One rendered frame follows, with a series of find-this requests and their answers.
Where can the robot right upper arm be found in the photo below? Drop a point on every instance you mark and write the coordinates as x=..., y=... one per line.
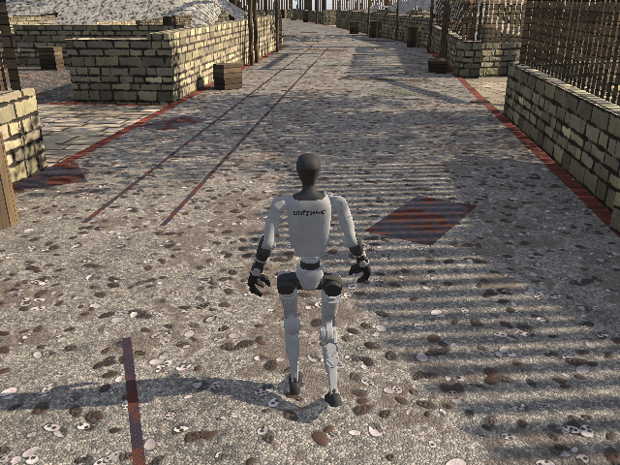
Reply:
x=339, y=204

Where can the left robot hand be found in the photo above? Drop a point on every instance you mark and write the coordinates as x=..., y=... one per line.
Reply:
x=255, y=280

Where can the right robot shin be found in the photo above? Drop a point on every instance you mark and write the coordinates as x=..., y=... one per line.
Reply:
x=330, y=353

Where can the robot right forearm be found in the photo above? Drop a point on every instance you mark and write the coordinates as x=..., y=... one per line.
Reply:
x=359, y=253

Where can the right robot hand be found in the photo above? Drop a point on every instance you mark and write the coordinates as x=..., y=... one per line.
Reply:
x=357, y=269

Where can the robot left upper arm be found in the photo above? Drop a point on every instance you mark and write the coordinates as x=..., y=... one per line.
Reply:
x=272, y=223

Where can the robot left forearm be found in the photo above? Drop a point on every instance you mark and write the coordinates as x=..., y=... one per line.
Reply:
x=260, y=259

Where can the robot left thigh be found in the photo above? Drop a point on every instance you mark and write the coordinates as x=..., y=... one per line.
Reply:
x=286, y=285

